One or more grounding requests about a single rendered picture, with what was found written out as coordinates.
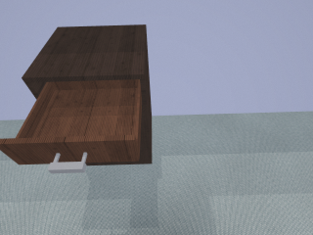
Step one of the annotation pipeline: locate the cabinet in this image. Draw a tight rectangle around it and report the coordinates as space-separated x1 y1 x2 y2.
22 24 153 166

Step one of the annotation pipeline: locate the drawer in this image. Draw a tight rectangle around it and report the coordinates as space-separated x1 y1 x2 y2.
0 79 142 165

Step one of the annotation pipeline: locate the handle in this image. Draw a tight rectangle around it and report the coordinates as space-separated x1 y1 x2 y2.
48 152 88 174

